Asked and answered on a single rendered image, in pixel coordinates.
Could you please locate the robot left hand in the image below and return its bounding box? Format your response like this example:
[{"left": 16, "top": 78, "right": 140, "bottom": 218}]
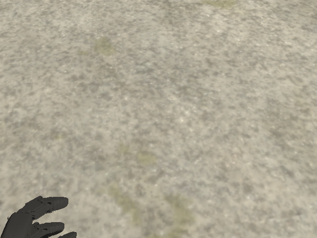
[{"left": 0, "top": 196, "right": 77, "bottom": 238}]

